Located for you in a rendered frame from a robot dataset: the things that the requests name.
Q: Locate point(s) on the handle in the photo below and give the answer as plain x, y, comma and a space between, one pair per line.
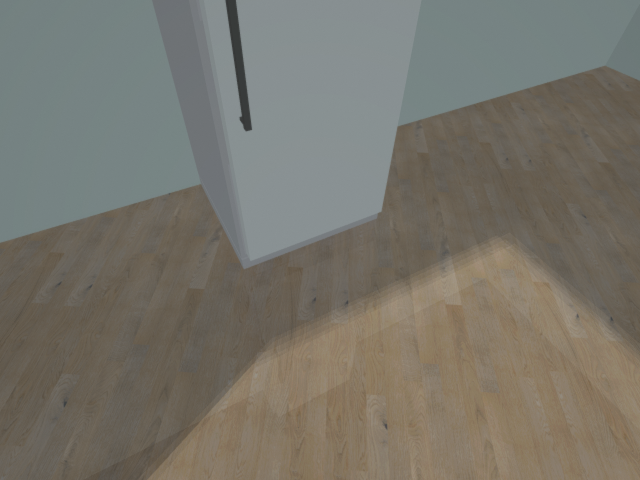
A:
239, 63

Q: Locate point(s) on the fridge door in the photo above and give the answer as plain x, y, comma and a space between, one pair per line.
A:
325, 82

